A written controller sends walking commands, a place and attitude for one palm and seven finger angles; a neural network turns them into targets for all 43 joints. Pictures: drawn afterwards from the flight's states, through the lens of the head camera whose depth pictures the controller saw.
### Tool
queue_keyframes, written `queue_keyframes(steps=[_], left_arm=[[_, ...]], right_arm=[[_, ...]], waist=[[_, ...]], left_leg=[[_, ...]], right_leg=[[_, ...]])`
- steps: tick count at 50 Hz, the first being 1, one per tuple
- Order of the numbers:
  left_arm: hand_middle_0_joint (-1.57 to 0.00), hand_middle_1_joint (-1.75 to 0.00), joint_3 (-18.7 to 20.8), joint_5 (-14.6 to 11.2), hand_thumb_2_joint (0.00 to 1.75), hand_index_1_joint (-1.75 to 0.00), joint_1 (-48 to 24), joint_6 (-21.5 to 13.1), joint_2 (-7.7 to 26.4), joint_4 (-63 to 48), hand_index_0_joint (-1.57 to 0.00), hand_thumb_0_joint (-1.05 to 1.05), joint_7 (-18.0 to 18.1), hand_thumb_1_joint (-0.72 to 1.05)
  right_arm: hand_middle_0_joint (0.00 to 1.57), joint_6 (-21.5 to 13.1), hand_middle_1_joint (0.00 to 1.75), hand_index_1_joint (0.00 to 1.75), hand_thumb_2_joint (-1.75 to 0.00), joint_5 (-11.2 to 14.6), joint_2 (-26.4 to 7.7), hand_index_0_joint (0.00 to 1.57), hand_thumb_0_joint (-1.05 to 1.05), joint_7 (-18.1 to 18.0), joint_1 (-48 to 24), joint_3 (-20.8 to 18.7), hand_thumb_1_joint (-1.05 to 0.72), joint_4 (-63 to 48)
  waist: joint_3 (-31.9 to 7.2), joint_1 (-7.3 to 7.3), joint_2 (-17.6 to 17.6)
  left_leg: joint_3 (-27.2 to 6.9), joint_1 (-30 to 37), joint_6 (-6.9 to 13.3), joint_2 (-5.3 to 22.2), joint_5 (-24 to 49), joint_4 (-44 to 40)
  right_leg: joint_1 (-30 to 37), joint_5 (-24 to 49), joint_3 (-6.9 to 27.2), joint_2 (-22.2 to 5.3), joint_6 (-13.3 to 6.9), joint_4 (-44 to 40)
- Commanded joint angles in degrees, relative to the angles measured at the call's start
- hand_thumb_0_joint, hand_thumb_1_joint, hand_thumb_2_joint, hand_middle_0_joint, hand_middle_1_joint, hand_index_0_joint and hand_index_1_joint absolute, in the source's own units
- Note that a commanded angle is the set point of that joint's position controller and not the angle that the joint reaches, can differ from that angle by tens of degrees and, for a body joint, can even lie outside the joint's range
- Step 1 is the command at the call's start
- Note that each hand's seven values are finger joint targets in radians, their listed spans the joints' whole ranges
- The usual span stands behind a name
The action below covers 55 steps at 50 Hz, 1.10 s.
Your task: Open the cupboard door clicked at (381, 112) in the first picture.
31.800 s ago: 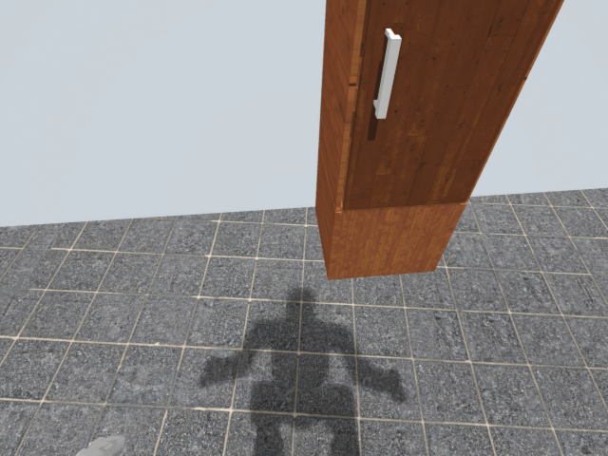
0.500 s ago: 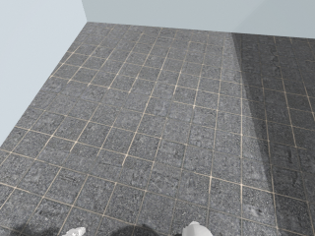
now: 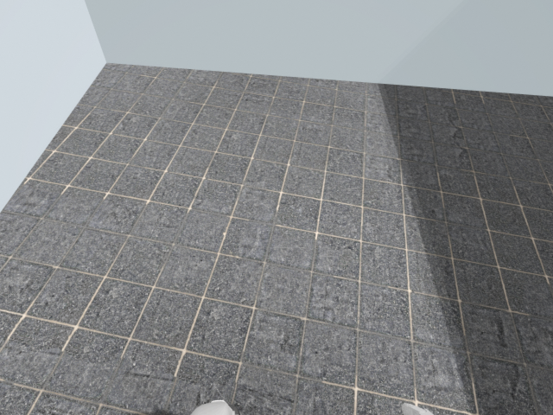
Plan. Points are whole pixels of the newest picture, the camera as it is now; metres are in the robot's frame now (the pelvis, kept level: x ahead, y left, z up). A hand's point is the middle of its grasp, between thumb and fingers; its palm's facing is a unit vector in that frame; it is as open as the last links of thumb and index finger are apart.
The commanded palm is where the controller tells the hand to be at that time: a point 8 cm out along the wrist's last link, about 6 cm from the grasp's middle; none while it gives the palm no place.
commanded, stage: turn to face it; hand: left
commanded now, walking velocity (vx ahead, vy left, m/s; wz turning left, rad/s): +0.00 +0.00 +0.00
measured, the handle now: out of the picture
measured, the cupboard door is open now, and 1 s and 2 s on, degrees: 39 39 39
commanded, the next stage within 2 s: none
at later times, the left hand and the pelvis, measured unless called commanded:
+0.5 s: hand (186, 354) +0.23 +0.17 -0.14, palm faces +0.22 -0.95 -0.22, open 7.3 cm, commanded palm none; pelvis +0.16 -0.03 +0.01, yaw +13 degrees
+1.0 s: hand (148, 387) +0.17 +0.22 -0.16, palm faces +0.52 -0.81 -0.27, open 7.4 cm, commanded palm none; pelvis +0.21 -0.01 +0.01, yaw +31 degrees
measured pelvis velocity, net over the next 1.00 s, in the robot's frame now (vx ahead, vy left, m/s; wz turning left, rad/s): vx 0.21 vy -0.01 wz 0.53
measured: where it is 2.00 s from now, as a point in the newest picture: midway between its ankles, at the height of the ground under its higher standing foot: (285, 396)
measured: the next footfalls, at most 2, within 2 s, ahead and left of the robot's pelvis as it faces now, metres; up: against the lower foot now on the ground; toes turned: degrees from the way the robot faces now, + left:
right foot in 0.38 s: +0.20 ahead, -0.13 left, +0.00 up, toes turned +4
left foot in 0.74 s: +0.22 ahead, +0.12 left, +0.00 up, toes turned +30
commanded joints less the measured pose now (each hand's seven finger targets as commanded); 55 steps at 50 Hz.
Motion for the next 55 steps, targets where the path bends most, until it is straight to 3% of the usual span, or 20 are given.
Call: queue_keyframes(steps=[1,3,5,8,14,17,19,20,25,32,35,36,37,38,39,44,50,53,54,55], left_arm=[[-0.20,-0.30,0.4,-0.6,0.90,-0.30,1.9,-1.2,4.1,-5.2,-0.20,0.00,0.6,0.90],[-0.20,-0.30,0.6,0.4,0.90,-0.30,-3.1,-0.9,4.2,-5.7,-0.20,0.00,1.2,0.90],[-0.20,-0.30,0.3,0.5,0.90,-0.30,-4.1,0.1,2.7,-5.5,-0.20,0.00,0.6,0.90],[-0.20,-0.30,-0.2,0.4,0.90,-0.30,-1.7,1.7,0.9,-5.1,-0.20,0.00,0.6,0.90],[-0.20,-0.30,0.9,0.4,0.90,-0.30,-6.2,2.9,2.8,-8.4,-0.20,0.00,1.0,0.90],[-0.20,-0.30,1.9,0.2,0.90,-0.30,-4.4,2.3,5.6,-8.9,-0.20,0.00,1.3,0.90],[-0.20,-0.30,3.7,1.0,0.90,-0.30,-0.6,1.6,14.2,-8.9,-0.20,0.00,2.2,0.90],[-0.20,-0.30,3.4,0.7,0.90,-0.30,-1.2,2.0,14.5,-9.6,-0.20,0.00,2.4,0.90],[-0.20,-0.30,1.9,0.6,0.90,-0.30,-8.1,1.8,8.3,-11.3,-0.20,0.00,2.7,0.90],[-0.20,-0.30,2.8,1.0,0.90,-0.30,-5.5,1.9,12.1,-11.4,-0.20,0.00,2.3,0.90],[-0.20,-0.30,2.9,0.5,0.90,-0.30,-7.3,2.1,12.9,-12.4,-0.20,0.00,1.9,0.90],[-0.20,-0.30,2.6,0.0,0.90,-0.30,-7.6,2.3,11.2,-14.0,-0.20,0.00,1.6,0.90],[-0.20,-0.30,1.4,-0.5,0.90,-0.30,-9.7,2.6,7.2,-16.8,-0.20,0.00,1.3,0.90],[-0.20,-0.30,1.6,0.2,0.90,-0.30,-11.9,3.7,9.3,-18.2,-0.20,0.00,1.8,0.90],[-0.20,-0.30,1.8,0.3,0.90,-0.30,-12.5,4.0,9.1,-19.2,-0.20,0.00,1.9,0.90],[-0.20,-0.30,2.2,0.7,0.90,-0.30,-9.0,5.3,8.7,-15.6,-0.20,0.00,1.0,0.90],[-0.20,-0.30,1.8,0.6,0.90,-0.30,-8.8,4.8,8.4,-17.0,-0.20,0.00,1.0,0.90],[-0.20,-0.30,2.2,0.3,0.90,-0.30,-3.2,3.9,9.2,-15.9,-0.20,0.00,1.3,0.90],[-0.20,-0.30,3.0,0.9,0.90,-0.30,-1.4,3.2,12.7,-15.9,-0.20,0.00,1.8,0.90],[-0.20,-0.30,4.0,1.7,0.90,-0.30,-1.1,2.7,18.6,-16.4,-0.20,0.00,2.2,0.90]], right_arm=[[0.20,-0.8,0.30,0.30,-0.90,-0.8,-16.3,0.20,0.00,-2.2,26.0,-3.4,-0.90,3.6],[0.20,-0.4,0.30,0.30,-0.90,-0.4,-12.3,0.20,0.00,-2.5,18.5,-2.4,-0.90,2.4],[0.20,-1.1,0.30,0.30,-0.90,0.2,-7.5,0.20,0.00,-2.8,12.8,-0.9,-0.90,1.2],[0.20,-1.4,0.30,0.30,-0.90,0.4,-7.2,0.20,0.00,-3.2,11.3,-0.4,-0.90,1.7],[0.20,1.3,0.30,0.30,-0.90,0.2,-10.1,0.20,0.00,-2.8,9.7,-1.8,-0.90,0.6],[0.20,2.2,0.30,0.30,-0.90,0.7,-9.5,0.20,0.00,-2.4,7.4,-2.1,-0.90,-0.4],[0.20,2.6,0.30,0.30,-0.90,1.1,-4.7,0.20,0.00,-1.9,7.8,-1.6,-0.90,-2.5],[0.20,3.2,0.30,0.30,-0.90,0.9,-6.5,0.20,0.00,-1.7,7.4,-2.2,-0.90,-2.8],[0.20,4.5,0.30,0.30,-0.90,0.9,-3.9,0.20,0.00,-0.5,6.4,-1.7,-0.90,-1.7],[0.20,4.2,0.30,0.30,-0.90,0.9,-4.3,0.20,0.00,0.3,1.2,-1.1,-0.90,-5.2],[0.20,4.1,0.30,0.30,-0.90,0.4,-8.1,0.20,0.00,0.2,6.6,-2.1,-0.90,-5.0],[0.20,3.7,0.30,0.30,-0.90,-0.1,-13.1,0.20,0.00,0.0,10.8,-3.4,-0.90,-4.6],[0.20,3.4,0.30,0.30,-0.90,0.0,-19.7,0.20,0.00,-0.6,14.9,-5.0,-0.90,-4.4],[0.20,3.9,0.30,0.30,-0.90,0.5,-20.8,0.20,0.00,-1.1,16.2,-5.0,-0.90,-3.6],[0.20,3.7,0.30,0.30,-0.90,0.3,-20.6,0.20,0.00,-1.4,12.8,-5.0,-0.90,-5.1],[0.20,3.2,0.30,0.30,-0.90,0.2,-15.4,0.20,0.00,-2.0,2.1,-3.3,-0.90,-8.0],[0.20,4.0,0.30,0.30,-0.90,-0.1,-16.4,0.20,0.00,-1.4,1.5,-4.3,-0.90,-8.7],[0.20,4.5,0.30,0.30,-0.90,0.5,-15.4,0.20,0.00,-1.3,-1.4,-4.5,-0.90,-9.6],[0.20,4.5,0.30,0.30,-0.90,1.1,-12.3,0.20,0.00,-1.0,-1.3,-4.2,-0.90,-10.3],[0.20,4.4,0.30,0.30,-0.90,1.3,-8.2,0.20,0.00,-0.6,-1.4,-3.5,-0.90,-11.7]], waist=[[-15.7,-9.60,19.4],[-6.4,-6.50,9.2],[1.0,-3.03,8.8],[-4.1,-0.88,8.5],[-5.2,-1.33,9.4],[-4.8,0.70,7.1],[-6.8,2.26,-16.6],[-5.9,2.29,-13.9],[-2.3,-1.90,-10.3],[-4.1,-0.47,-10.6],[-7.3,-4.71,-6.7],[-11.1,-7.07,4.1],[-13.4,-9.17,20.5],[-15.3,-8.96,13.1],[-11.0,-7.44,7.6],[-3.8,-2.17,10.5],[-5.0,-2.34,10.3],[-5.9,0.57,8.8],[-5.5,1.69,-0.7],[-5.0,2.35,-18.5]], left_leg=[[-31.8,38.0,13.4,23.9,12.8,-12.2],[-27.2,23.4,14.3,20.8,16.1,-13.8],[-18.4,12.5,11.6,16.0,20.1,-15.8],[-10.2,10.8,9.8,10.6,31.2,-13.3],[-15.2,8.1,9.8,9.0,16.5,-11.4],[-15.5,2.0,5.7,5.2,8.5,-5.6],[-2.7,-9.7,-1.0,-6.0,-23.7,16.6],[-4.7,-8.7,-0.6,-3.4,-28.0,29.0],[-3.5,-9.1,-2.4,-0.3,-17.5,31.5],[2.5,-1.6,-1.4,-2.4,-13.3,9.6],[2.8,13.3,0.3,-3.7,-0.6,-2.5],[-7.0,24.4,4.1,4.0,14.5,-4.9],[-30.4,30.0,14.5,20.6,40.5,-7.8],[-29.5,30.1,17.9,22.7,39.4,-7.2],[-27.3,24.3,17.5,22.2,25.2,-9.2],[-18.0,11.9,9.8,9.6,9.8,-12.5],[-20.9,9.0,9.7,7.9,2.2,-11.2],[-20.5,2.0,6.9,4.6,1.1,-5.0],[-16.4,-5.2,3.5,-0.8,-6.7,3.6],[-6.3,-12.4,-1.2,-9.3,-23.4,19.7]], right_leg=[[-29.3,-9.7,-0.3,1.4,-0.7,43.4],[-32.8,-5.1,3.4,-3.4,-0.3,51.2],[-30.6,1.1,3.1,-7.1,1.7,46.4],[-21.5,2.3,0.8,-6.0,3.3,31.3],[-15.9,5.8,-2.0,-2.7,4.2,17.2],[-5.1,14.4,-0.4,-4.2,3.8,2.4],[2.4,24.9,20.3,-28.0,-5.4,-7.6],[-2.7,25.0,20.0,-31.9,-9.5,-8.6],[-4.0,42.8,-0.3,-20.9,-5.1,-3.8],[0.3,51.4,-5.8,-21.5,-3.7,3.4],[-6.9,46.2,-9.0,-20.0,-0.2,15.1],[-17.3,29.9,-10.7,-16.1,3.0,26.0],[-31.6,-14.4,-8.3,-7.5,6.8,41.4],[-33.4,-15.7,1.0,-7.4,5.6,46.9],[-34.7,-12.5,1.7,-8.6,5.8,47.9],[-29.8,0.4,2.3,-6.9,6.4,40.1],[-21.0,-0.5,0.0,-3.2,5.9,21.4],[-8.3,8.8,-0.7,-2.2,5.2,5.2],[-2.3,6.7,7.3,-10.0,3.1,-5.1],[-1.9,9.4,25.3,-26.5,-3.3,-11.6]])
